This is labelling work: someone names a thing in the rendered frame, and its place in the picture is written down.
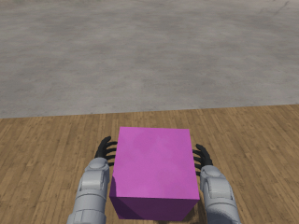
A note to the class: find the robot right forearm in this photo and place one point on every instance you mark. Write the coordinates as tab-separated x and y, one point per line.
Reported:
219	199

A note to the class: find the robot left hand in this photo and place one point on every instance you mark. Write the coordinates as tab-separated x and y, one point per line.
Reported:
102	150

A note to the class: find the carton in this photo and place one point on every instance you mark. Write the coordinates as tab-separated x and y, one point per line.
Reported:
154	174

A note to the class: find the robot left forearm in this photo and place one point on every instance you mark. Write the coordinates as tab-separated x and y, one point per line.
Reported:
91	197

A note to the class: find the robot right hand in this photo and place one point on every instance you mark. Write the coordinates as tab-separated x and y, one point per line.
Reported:
204	160

